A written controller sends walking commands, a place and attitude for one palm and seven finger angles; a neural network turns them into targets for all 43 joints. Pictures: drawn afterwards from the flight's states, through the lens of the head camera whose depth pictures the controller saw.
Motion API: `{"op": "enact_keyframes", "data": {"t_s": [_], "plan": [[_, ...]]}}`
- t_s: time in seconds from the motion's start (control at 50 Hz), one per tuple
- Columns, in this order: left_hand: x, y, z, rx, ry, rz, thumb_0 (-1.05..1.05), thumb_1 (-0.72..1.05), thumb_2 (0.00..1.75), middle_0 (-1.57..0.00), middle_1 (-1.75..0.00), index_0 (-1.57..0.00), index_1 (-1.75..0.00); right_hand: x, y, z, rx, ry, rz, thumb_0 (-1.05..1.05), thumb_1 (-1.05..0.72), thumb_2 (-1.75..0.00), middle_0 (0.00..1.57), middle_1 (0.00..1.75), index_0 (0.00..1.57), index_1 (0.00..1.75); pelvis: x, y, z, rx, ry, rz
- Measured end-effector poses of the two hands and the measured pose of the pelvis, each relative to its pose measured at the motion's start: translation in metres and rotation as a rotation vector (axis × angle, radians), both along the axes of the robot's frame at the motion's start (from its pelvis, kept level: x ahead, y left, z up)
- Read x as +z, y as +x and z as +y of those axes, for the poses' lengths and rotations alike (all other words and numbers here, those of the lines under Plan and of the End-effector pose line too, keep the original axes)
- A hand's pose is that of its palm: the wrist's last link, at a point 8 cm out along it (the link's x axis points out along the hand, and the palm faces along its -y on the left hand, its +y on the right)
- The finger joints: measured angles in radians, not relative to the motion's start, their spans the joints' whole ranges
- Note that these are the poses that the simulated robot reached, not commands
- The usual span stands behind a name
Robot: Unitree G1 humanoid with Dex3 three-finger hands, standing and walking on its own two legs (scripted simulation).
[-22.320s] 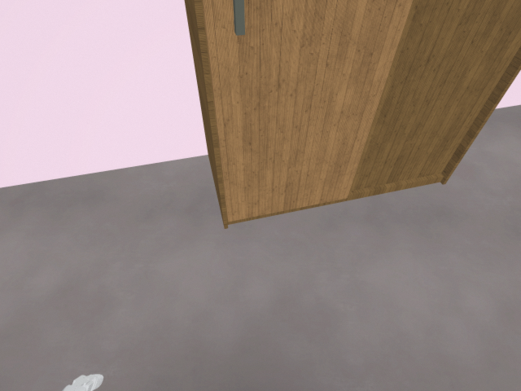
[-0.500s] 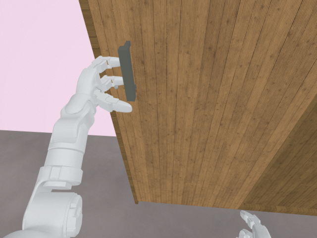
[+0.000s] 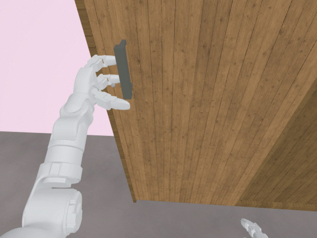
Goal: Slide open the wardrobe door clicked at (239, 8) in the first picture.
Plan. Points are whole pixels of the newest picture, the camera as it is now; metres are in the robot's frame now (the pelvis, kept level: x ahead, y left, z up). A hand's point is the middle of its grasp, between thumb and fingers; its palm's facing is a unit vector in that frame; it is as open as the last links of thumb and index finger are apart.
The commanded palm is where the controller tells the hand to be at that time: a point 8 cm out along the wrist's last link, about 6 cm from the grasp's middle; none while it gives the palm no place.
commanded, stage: slide the fingers in behind the handle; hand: left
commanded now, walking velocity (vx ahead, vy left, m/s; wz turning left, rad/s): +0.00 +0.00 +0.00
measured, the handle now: (125, 70) +0.49 +0.11 +0.21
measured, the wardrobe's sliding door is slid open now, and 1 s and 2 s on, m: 0.00 0.00 0.00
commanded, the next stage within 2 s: move the hooked fingers beside the handle in 0.12 s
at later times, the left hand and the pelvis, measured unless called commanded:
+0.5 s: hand (112, 86) +0.41 +0.13 +0.21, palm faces -0.02 -1.00 +0.00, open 14.0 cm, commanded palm +0.38 +0.18 +0.21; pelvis +0.01 +0.00 +0.00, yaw +0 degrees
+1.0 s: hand (105, 85) +0.41 +0.15 +0.21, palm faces -0.01 -1.00 +0.00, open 14.0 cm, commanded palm +0.39 +0.20 +0.21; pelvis +0.01 +0.00 +0.00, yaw +0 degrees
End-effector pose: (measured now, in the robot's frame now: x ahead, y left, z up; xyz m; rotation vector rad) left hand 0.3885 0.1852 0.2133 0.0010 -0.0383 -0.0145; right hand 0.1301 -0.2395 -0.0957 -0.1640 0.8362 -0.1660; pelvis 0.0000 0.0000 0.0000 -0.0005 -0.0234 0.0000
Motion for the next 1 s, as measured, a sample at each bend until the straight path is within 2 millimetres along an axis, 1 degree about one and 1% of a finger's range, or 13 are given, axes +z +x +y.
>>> {"op": "enact_keyframes", "data": {"t_s": [0.08, 0.16, 0.36, 0.48, 0.64, 0.84, 1.0], "plan": [[0.000, -0.003, 0.000, 0.001, 0.001, -0.005, -0.02, -0.51, 0.30, -0.29, -1.20, -0.28, -1.20, 0.001, 0.000, -0.002, -0.007, -0.005, -0.003, 0.02, -0.91, -0.90, 0.20, 0.30, 0.20, 0.30, 0.000, 0.001, 0.000, -0.004, 0.000, -0.002], [0.000, -0.007, -0.001, 0.006, 0.004, -0.007, -0.02, -0.51, 0.30, -0.28, -1.19, -0.27, -1.19, 0.004, 0.006, -0.001, -0.004, -0.004, -0.017, 0.02, -0.91, -0.90, 0.20, 0.30, 0.20, 0.30, 0.000, 0.002, 0.001, -0.004, -0.001, -0.005], [0.001, -0.006, -0.001, 0.011, 0.004, 0.009, -0.02, -0.51, 0.30, -0.28, -1.20, -0.28, -1.20, 0.009, 0.030, 0.011, 0.042, 0.002, -0.051, 0.02, -0.91, -0.90, 0.20, 0.30, 0.20, 0.30, 0.000, 0.004, 0.003, 0.008, -0.001, -0.002], [0.000, -0.003, 0.000, 0.001, 0.002, 0.015, -0.02, -0.51, 0.30, -0.29, -1.20, -0.29, -1.21, 0.011, 0.038, 0.018, 0.054, 0.011, -0.063, 0.02, -0.91, -0.90, 0.20, 0.30, 0.20, 0.30, 0.000, 0.007, 0.003, 0.007, -0.001, 0.000], [0.000, 0.002, 0.004, 0.000, 0.001, 0.011, -0.02, -0.51, 0.30, -0.30, -1.20, -0.30, -1.20, 0.010, 0.035, 0.016, 0.040, 0.010, -0.048, 0.02, -0.91, -0.90, 0.20, 0.30, 0.21, 0.30, 0.000, 0.010, 0.004, 0.001, -0.001, 0.003], [-0.001, 0.000, 0.014, 0.008, 0.001, 0.008, -0.02, -0.51, 0.30, -0.30, -1.20, -0.30, -1.20, 0.007, 0.026, 0.007, 0.012, -0.006, -0.018, 0.02, -0.91, -0.90, 0.20, 0.30, 0.21, 0.30, 0.000, 0.012, 0.005, -0.004, -0.001, 0.003], [0.000, -0.002, 0.018, 0.005, -0.003, 0.010, -0.02, -0.51, 0.30, -0.30, -1.20, -0.30, -1.20, 0.008, 0.025, 0.005, 0.008, -0.012, -0.021, 0.02, -0.91, -0.90, 0.20, 0.30, 0.20, 0.30, 0.000, 0.011, 0.005, -0.002, -0.002, 0.003]]}}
